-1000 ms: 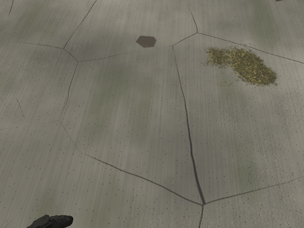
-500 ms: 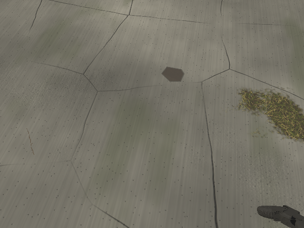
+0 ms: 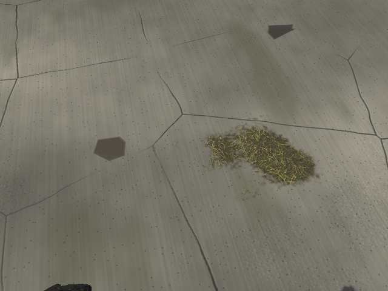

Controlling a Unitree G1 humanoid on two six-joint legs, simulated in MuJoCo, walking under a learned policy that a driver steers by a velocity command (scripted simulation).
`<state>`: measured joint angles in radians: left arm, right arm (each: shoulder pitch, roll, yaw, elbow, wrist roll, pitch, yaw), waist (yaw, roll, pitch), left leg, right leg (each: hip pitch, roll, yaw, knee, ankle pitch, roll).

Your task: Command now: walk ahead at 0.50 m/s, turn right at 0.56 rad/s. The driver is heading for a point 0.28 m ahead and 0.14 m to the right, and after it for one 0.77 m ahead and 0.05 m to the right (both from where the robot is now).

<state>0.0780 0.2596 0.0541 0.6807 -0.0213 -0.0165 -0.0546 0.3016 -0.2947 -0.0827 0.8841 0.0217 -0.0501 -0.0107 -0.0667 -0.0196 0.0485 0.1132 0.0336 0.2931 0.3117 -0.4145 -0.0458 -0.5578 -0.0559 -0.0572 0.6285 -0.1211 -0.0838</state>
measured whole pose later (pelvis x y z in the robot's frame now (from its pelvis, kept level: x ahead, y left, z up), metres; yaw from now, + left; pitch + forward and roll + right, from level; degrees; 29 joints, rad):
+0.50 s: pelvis +0.29 -0.02 +0.01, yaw -18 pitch +2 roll +0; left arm 0.39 0.29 0.08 0.74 -0.02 -0.03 0.02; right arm 0.00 -0.28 -0.05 0.71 0.01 -0.12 0.03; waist 0.08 0.04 0.01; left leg -0.49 0.00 -0.07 0.46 -0.01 -0.02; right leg -0.05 0.11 0.22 0.45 -0.42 -0.06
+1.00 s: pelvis +0.53 -0.12 +0.01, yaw -25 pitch +2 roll +2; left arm 0.02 0.25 0.03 0.60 -0.01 -0.07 -0.04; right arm 0.42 -0.29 -0.06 0.91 0.03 -0.06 0.01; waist -0.12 -0.02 0.03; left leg 0.02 0.02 0.05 0.34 -0.39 -0.03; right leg -0.48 -0.04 0.02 0.50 -0.07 -0.03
